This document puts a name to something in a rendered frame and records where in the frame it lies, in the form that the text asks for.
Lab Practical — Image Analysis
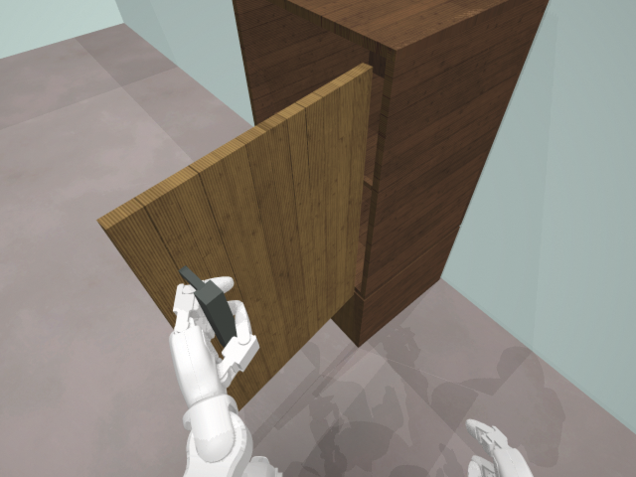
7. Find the cupboard door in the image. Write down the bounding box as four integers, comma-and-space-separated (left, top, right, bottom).
97, 63, 373, 411

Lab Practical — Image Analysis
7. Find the robot left hand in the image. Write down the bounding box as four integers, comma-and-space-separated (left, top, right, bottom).
169, 276, 259, 408

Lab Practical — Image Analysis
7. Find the left robot forearm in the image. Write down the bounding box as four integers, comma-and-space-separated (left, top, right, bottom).
183, 394, 253, 477

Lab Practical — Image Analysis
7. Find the handle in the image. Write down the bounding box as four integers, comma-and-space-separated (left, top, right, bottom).
178, 265, 238, 347

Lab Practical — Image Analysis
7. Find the robot right hand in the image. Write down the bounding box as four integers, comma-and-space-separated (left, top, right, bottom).
466, 419, 534, 477

